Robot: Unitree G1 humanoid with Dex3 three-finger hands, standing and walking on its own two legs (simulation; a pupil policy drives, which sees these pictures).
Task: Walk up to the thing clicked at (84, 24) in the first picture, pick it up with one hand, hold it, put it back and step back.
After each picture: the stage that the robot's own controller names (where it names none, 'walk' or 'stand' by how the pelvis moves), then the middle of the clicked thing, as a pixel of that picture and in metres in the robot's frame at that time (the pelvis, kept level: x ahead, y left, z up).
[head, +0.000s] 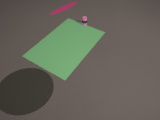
stand; (84, 21) +1.81 +0.04 -0.72
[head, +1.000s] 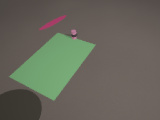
walk; (73, 34) +1.65 +0.29 -0.71
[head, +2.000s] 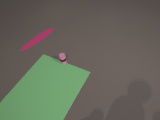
walk; (62, 58) +1.07 +0.35 -0.72
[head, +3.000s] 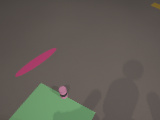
walk; (63, 92) +0.69 +0.26 -0.72
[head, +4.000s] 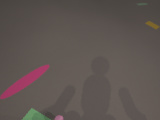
walk; out of the picture +0.46 +0.15 -0.70
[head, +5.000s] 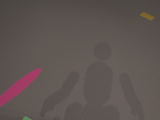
stand; out of the picture +0.37 +0.21 -0.71
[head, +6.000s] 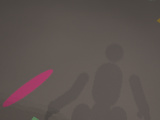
stand; out of the picture +0.35 +0.17 -0.71
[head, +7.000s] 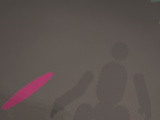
stand; out of the picture +0.33 +0.19 -0.72
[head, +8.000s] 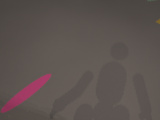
stand; out of the picture +0.32 +0.19 -0.72
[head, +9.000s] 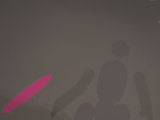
stand; out of the picture +0.31 +0.19 -0.73
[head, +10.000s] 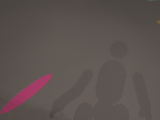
stand; out of the picture +0.31 +0.19 -0.73
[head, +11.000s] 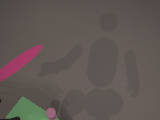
go down; (51, 114) +0.34 +0.18 -0.65
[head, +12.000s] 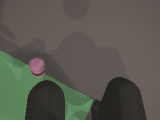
go down; (37, 68) +0.43 +0.17 -0.31
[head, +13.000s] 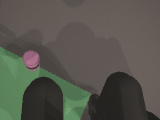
close in; (32, 61) +0.43 +0.17 -0.30
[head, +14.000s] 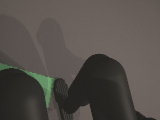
close in; out of the picture +0.43 +0.20 -0.24
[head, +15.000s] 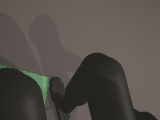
close; out of the picture +0.42 +0.21 -0.23
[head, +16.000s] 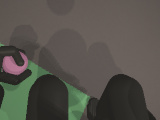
lift; (14, 66) +0.34 +0.24 -0.13
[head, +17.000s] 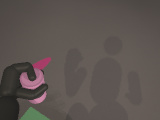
lift; (34, 86) +0.31 +0.18 +0.03
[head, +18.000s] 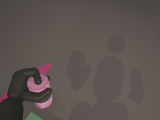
hold; (40, 91) +0.31 +0.17 -0.01
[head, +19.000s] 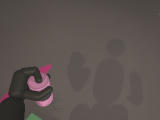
hold; (41, 90) +0.32 +0.17 +0.00
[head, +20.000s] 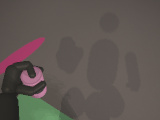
crouch; (34, 83) +0.34 +0.18 -0.06
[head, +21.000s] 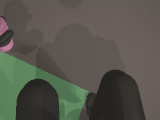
lower; out of the picture +0.48 +0.23 -0.10
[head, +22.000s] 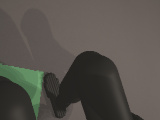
lower; out of the picture +0.46 +0.24 -0.24
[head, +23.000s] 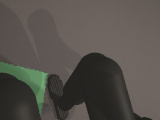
lower; out of the picture +0.45 +0.24 -0.24
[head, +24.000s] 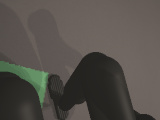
lower; out of the picture +0.45 +0.23 -0.24
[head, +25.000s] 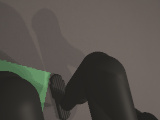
lower; out of the picture +0.45 +0.23 -0.24
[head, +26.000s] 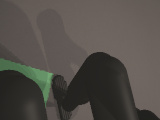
open; out of the picture +0.43 +0.21 -0.24
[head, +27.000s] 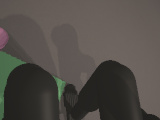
stand; out of the picture +0.43 +0.20 -0.24
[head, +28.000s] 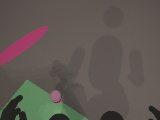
stand; (56, 97) +0.39 +0.16 -0.55
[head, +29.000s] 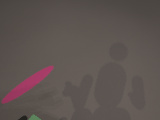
stand; out of the picture +0.36 +0.17 -0.67
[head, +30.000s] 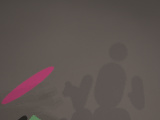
stand; out of the picture +0.35 +0.17 -0.67
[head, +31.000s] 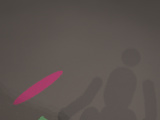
stand; out of the picture +0.37 +0.16 -0.72
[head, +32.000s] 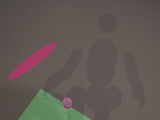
walk; (67, 103) +0.42 +0.10 -0.70
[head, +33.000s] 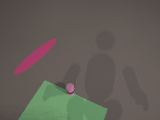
walk; (70, 89) +0.58 +0.15 -0.70
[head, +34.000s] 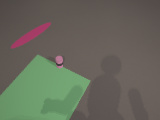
walk; (59, 62) +0.89 +0.23 -0.70
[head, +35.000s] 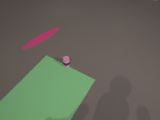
stand; (66, 62) +1.00 +0.21 -0.71
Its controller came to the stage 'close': yes
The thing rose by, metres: 0.72
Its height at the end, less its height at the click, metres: +0.00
